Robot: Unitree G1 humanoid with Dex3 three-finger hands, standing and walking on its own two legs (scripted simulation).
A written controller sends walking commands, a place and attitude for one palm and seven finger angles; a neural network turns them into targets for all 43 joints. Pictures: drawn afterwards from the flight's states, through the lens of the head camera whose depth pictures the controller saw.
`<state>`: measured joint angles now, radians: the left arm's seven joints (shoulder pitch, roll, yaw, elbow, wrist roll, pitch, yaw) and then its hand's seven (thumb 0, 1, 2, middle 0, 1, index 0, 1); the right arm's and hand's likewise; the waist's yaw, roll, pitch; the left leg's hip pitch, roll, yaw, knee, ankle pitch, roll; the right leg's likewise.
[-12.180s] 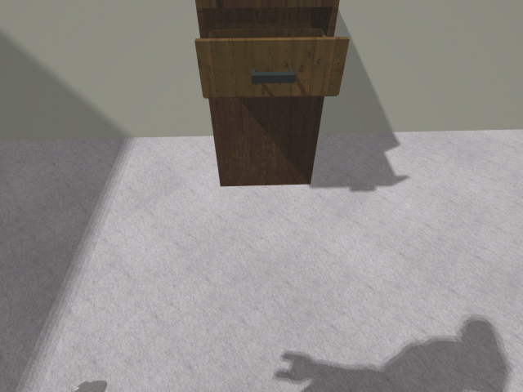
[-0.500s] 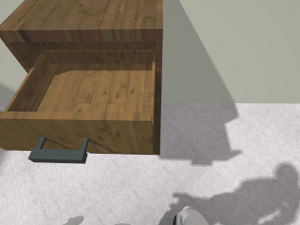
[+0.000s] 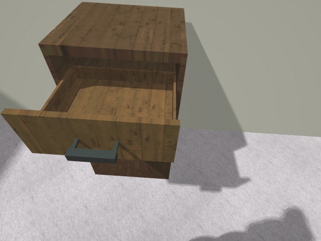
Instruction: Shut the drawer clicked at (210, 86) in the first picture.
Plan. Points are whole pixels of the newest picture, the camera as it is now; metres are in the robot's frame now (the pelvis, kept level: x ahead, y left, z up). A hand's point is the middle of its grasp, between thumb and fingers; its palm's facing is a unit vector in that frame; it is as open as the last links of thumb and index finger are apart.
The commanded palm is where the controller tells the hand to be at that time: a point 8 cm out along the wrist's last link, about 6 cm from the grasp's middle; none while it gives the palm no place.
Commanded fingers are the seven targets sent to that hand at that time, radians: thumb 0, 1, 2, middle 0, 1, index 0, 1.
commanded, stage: come to a stop and stand still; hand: left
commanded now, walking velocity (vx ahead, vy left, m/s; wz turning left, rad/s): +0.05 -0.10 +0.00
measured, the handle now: (94, 149) +0.34 +0.21 +0.02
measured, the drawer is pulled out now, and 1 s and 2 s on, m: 0.29 0.29 0.29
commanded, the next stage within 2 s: look again from close up in 0.90 s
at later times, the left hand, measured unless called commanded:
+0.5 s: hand out of the picture -0.02 +0.12 -0.19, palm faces +0.05 -0.99 -0.09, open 7.4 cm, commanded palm none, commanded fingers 0.00 0.90 0.90 -0.20 -0.30 -0.20 -0.30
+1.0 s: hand out of the picture +0.00 +0.17 -0.18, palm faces +0.02 -0.98 -0.19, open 7.4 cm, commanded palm none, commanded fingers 0.00 0.90 0.90 -0.20 -0.30 -0.20 -0.30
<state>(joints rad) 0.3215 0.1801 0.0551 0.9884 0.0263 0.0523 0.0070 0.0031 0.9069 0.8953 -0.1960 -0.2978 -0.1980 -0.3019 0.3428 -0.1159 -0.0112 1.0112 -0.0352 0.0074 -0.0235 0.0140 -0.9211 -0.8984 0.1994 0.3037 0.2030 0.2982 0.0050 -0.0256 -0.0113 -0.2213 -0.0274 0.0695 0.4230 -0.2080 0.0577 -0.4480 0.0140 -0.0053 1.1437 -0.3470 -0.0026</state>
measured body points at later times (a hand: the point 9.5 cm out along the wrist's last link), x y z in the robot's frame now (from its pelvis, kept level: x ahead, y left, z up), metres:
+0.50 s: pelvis +0.01 -0.02 -0.01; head +0.02 -0.01 +0.44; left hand -0.02 +0.17 -0.18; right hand +0.02 -0.25 -0.16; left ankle +0.04 +0.09 -0.74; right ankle -0.06 -0.12 -0.74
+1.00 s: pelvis +0.01 +0.00 +0.00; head +0.03 +0.00 +0.45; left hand +0.00 +0.22 -0.16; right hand +0.01 -0.22 -0.16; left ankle +0.04 +0.09 -0.74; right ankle -0.06 -0.12 -0.74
